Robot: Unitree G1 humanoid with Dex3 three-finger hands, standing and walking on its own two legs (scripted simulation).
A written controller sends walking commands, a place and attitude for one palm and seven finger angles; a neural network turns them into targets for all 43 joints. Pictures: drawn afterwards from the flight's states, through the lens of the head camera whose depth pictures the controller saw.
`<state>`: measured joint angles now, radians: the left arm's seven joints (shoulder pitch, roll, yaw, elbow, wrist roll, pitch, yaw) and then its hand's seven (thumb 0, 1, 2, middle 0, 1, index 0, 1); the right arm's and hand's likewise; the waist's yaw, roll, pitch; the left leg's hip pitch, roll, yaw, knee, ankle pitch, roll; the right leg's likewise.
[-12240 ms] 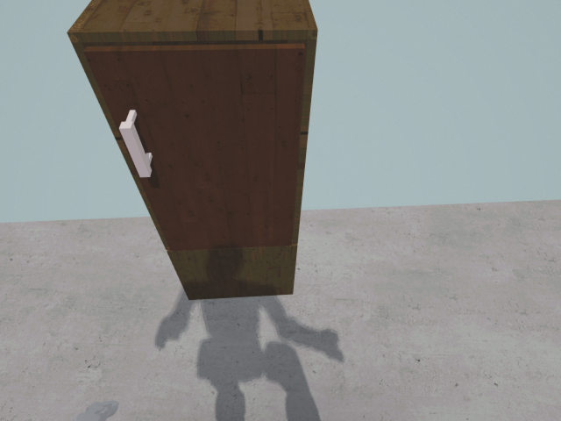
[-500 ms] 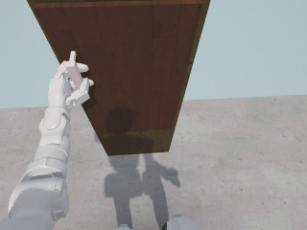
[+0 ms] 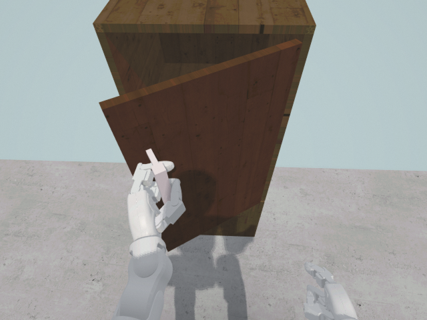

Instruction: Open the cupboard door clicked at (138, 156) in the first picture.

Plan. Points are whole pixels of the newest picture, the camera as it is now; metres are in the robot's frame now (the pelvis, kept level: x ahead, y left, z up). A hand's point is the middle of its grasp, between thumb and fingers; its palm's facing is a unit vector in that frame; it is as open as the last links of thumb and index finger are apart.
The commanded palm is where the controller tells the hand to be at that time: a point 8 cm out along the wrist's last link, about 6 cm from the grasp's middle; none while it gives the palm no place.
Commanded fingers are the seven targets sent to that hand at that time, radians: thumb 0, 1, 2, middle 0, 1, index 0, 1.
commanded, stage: pull the door open along its arc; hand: left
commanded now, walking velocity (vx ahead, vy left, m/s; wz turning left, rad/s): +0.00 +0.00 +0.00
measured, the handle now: (160, 179) +0.36 +0.12 +0.07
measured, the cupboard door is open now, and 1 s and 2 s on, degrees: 32 44 46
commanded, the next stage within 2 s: open thumb and fingers to let go in 0.30 s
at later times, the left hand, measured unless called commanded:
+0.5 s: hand (204, 226) +0.26 +0.04 +0.07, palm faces +0.38 -0.92 -0.04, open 6.3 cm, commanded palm +0.21 +0.08 +0.06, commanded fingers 0.00 0.48 0.72 -0.37 -1.30 -0.37 -1.30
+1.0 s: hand (201, 230) +0.26 +0.04 +0.07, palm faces +0.38 -0.93 -0.02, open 13.5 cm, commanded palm +0.22 +0.08 +0.06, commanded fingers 0.00 -0.50 0.30 -0.22 -0.75 -0.22 -0.75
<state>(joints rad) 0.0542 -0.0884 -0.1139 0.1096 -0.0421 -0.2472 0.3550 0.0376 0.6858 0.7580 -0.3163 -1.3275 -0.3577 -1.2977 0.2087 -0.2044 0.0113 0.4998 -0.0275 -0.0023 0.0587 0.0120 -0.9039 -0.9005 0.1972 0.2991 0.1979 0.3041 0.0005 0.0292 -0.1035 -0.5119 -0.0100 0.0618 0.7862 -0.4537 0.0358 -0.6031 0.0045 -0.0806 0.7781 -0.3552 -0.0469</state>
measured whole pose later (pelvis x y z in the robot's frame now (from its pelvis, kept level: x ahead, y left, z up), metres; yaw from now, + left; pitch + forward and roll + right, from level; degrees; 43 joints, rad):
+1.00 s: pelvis -0.03 -0.04 -0.01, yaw +0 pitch +7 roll +2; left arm 0.15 -0.10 -0.20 0.03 0.06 -0.18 0.55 0.00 -0.38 0.35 -0.29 -1.11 -0.29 -1.12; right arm 0.19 -0.20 0.00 0.57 -0.05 0.00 -0.02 0.02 -0.90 -0.90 0.20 0.30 0.20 0.30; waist -0.01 0.05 -0.09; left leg -0.51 -0.03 -0.07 0.82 -0.43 -0.03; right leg -0.61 0.03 -0.11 0.82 -0.34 -0.11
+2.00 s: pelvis -0.01 +0.02 -0.02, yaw -2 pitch +8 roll -1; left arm 0.45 0.03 -0.33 -0.29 0.04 -0.17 0.16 -0.01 -0.50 0.30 -0.17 -0.30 -0.18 -0.31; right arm 0.26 -0.20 0.04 0.38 -0.01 -0.02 0.02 0.02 -0.90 -0.90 0.20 0.30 0.20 0.30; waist 0.01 0.04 -0.10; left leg -0.55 -0.06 0.00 0.94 -0.52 0.05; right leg -0.64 0.01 -0.05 0.91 -0.41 -0.03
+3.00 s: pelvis -0.01 +0.01 -0.02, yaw -1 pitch +7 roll -2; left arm 0.69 0.20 0.03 -0.50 -0.21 -0.15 -0.12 -0.01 -0.49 0.30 -0.15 -0.30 -0.15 -0.30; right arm 0.30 -0.23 0.04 0.40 0.04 -0.13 -0.06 0.02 -0.90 -0.90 0.20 0.30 0.20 0.30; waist 0.02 0.07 -0.15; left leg -0.55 -0.04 -0.04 0.97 -0.54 0.04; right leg -0.61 0.02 -0.08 0.91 -0.41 -0.04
